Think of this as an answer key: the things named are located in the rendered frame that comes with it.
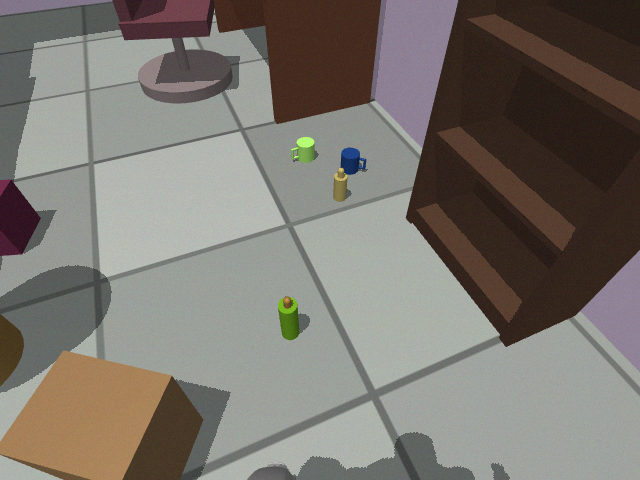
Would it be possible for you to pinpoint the office chair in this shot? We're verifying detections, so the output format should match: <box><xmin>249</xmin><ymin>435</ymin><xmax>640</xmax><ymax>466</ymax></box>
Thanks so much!
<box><xmin>112</xmin><ymin>0</ymin><xmax>233</xmax><ymax>104</ymax></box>

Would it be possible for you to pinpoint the bookshelf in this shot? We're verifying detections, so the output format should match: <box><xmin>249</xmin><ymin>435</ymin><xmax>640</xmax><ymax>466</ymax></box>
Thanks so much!
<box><xmin>406</xmin><ymin>0</ymin><xmax>640</xmax><ymax>347</ymax></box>

